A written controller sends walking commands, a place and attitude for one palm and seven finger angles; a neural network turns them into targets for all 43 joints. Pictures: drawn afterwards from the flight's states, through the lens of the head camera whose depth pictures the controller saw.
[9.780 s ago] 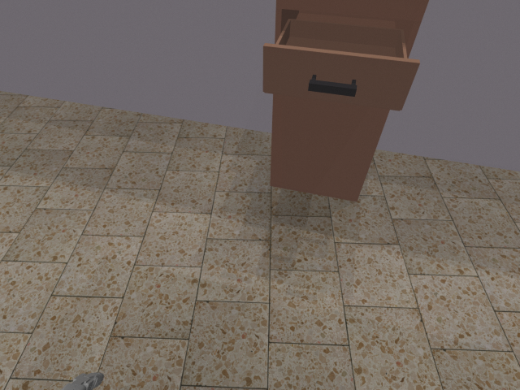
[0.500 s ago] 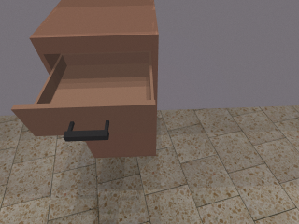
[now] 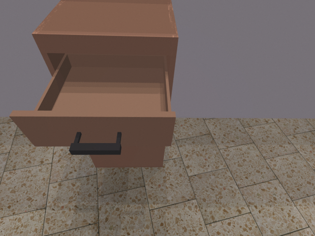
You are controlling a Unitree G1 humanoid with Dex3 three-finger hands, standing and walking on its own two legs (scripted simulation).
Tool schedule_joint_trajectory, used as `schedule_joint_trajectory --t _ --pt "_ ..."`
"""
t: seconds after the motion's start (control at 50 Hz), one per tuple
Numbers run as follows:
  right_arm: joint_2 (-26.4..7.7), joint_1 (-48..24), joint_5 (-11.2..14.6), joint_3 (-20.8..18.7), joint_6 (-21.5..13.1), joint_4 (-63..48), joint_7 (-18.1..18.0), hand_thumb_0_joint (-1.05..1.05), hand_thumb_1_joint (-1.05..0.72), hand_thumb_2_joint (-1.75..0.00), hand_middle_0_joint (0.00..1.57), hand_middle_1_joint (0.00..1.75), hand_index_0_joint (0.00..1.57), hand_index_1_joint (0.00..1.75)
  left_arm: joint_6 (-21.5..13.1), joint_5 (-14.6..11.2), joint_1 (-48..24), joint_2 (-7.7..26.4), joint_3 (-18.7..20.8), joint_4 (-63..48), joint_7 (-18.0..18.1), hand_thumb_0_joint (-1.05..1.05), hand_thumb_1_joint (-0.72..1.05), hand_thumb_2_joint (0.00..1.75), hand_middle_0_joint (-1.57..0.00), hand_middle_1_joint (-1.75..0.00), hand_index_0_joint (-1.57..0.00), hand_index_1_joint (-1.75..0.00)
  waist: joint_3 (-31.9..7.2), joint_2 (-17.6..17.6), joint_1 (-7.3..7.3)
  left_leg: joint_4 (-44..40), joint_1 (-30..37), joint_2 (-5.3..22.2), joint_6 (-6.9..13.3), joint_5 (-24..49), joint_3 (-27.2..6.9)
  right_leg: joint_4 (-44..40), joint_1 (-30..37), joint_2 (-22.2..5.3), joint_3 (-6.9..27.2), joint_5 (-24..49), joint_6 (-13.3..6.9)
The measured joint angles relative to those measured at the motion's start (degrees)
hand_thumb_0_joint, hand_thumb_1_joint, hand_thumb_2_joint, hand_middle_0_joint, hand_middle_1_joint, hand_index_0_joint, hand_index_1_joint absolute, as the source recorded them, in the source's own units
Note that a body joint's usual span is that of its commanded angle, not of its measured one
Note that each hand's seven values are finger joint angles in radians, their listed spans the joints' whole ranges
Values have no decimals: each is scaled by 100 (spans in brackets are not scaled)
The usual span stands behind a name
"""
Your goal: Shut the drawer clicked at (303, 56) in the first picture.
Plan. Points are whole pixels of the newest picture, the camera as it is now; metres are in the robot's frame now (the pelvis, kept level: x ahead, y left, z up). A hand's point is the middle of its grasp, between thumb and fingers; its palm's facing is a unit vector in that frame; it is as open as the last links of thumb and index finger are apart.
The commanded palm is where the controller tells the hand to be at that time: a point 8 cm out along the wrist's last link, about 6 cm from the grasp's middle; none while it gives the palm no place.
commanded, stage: come to a stop and stand still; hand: left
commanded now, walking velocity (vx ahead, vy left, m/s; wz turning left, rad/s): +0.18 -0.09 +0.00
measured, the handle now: (97, 142) +0.34 +0.18 +0.04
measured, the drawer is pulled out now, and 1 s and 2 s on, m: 0.28 0.28 0.28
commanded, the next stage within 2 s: look again from close up in 1.80 s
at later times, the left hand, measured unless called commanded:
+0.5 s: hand out of the picture +0.08 +0.17 -0.17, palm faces +0.09 -0.97 -0.22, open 7.3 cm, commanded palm none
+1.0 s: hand out of the picture +0.07 +0.16 -0.15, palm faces +0.03 -0.97 -0.25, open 7.4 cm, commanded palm none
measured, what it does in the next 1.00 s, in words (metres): steps on the spot: right foot, then left foot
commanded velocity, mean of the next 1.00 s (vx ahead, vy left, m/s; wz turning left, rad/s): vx -0.04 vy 0.02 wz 0.00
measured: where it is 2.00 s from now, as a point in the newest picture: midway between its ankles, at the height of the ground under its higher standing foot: outside the picture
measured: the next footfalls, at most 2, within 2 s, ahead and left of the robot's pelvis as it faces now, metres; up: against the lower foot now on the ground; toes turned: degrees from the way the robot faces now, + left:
right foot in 0.14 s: +0.06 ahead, -0.12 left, +0.00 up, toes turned -1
left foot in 0.44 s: +0.11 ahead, +0.10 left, +0.00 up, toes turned +5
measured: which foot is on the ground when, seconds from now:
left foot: down 0.00-0.16, up 0.18-0.42, down 0.44-1.00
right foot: up 0.00-0.12, down 0.14-1.00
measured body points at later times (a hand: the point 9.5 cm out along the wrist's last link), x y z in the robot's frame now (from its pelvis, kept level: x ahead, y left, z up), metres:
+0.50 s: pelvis +0.05 -0.01 +0.00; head +0.08 -0.01 +0.45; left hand +0.07 +0.22 -0.16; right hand +0.14 -0.25 -0.15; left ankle +0.07 +0.10 -0.73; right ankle +0.05 -0.10 -0.73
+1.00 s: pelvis +0.05 -0.03 +0.01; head +0.05 -0.05 +0.46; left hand +0.07 +0.21 -0.13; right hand +0.08 -0.26 -0.16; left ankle +0.07 +0.10 -0.73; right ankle +0.02 -0.12 -0.73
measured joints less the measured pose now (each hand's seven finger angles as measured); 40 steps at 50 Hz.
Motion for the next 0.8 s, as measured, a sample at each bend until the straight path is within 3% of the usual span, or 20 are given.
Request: schedule_joint_trajectory --t 0.06,0.12,0.16,0.22,0.26,0.36,0.44,0.5,0.56,0.64,0.66,0.7,0.8 --pt "59 162 -27 29 -50 9 -40 0 -91 -90 20 30 20 30 -30 -38 -252 3 35 -102 -35 1 91 90 -20 -30 -20 -30 105 115 -108 -265 124 2 -18 102 -126 457 -453 32 -105 -69 -39" --pt "48 291 -17 33 5 90 -39 0 -90 -90 20 30 20 30 -148 -46 -508 -65 46 -334 -85 1 91 90 -20 -30 -20 -30 178 315 -95 -289 186 57 -99 52 -261 -532 -411 54 -224 651 -27" --pt "60 368 34 32 55 134 -19 0 -90 -90 20 30 20 30 -322 -34 -582 -52 40 -503 -70 1 91 90 -20 -30 -20 -30 190 269 -28 254 15 -2 -44 -213 -219 -1160 -243 -33 -207 1518 -66" --pt "-48 132 91 -41 234 210 -33 0 -90 -90 20 30 20 30 -390 -38 -694 -190 -22 -490 32 1 91 90 -20 -30 -20 -30 263 420 -4 1695 -540 55 21 -867 -138 -1002 -92 18 -367 1225 -144" --pt "-101 -124 117 -96 294 156 -48 0 -90 -90 20 30 20 30 -351 -38 -714 -212 12 -458 144 0 93 90 -20 -30 -20 -30 272 402 10 2060 -822 65 -14 -891 6 -1219 70 39 -375 1200 -158" --pt "-150 -790 144 -176 322 -232 -47 0 -91 -90 19 30 20 30 -141 7 -697 -108 -8 -447 185 0 94 90 -21 -30 -21 -30 297 198 88 1196 -986 8 -119 -310 330 -1548 228 17 -268 1371 -135" --pt "-304 -1145 120 -234 286 -476 -50 1 -93 -90 19 30 20 30 -6 -14 -583 -76 2 -468 164 0 93 90 -21 -30 -21 -30 348 145 151 -67 -608 -4 -50 869 464 -1296 211 57 -209 1220 -55" --pt "-289 -1289 85 -213 260 -596 -41 0 -93 -90 19 30 20 30 118 -31 -547 -8 18 -449 174 1 92 90 -21 -30 -21 -30 354 -58 242 -55 -541 -96 190 830 588 -986 150 -42 -76 853 61" --pt "-270 -1394 61 -158 250 -673 -47 0 -92 -90 19 30 20 30 172 -26 -532 -5 -1 -432 169 1 91 90 -20 -30 -20 -30 297 -74 289 -246 -523 -140 248 873 604 -556 32 -69 74 415 122" --pt "-227 -1491 74 -119 270 -708 -3 0 -91 -90 19 30 20 30 75 6 -387 -51 -60 -447 145 1 91 90 -20 -30 -20 -30 186 12 344 -300 -641 -141 186 978 587 -1342 318 -130 184 1084 174" --pt "-254 -1519 108 -111 277 -729 17 0 -91 -90 19 30 20 30 25 27 -359 -105 -96 -415 188 1 91 90 -20 -30 -20 -30 203 149 356 -187 -699 -45 150 944 546 -1460 360 -38 155 1219 155" --pt "-293 -1472 133 -112 296 -858 87 0 -91 -90 20 30 20 30 -50 19 -201 -185 -193 -415 222 1 91 90 -20 -30 -20 -30 154 377 293 -28 -782 96 96 867 458 -1508 383 106 78 1234 96" --pt "-319 -1151 128 -87 277 -995 152 0 -91 -90 20 30 20 30 -108 -8 89 -225 -301 -433 191 1 91 90 -21 -30 -21 -30 7 509 159 -32 -631 100 66 832 456 -1431 499 113 80 1102 50"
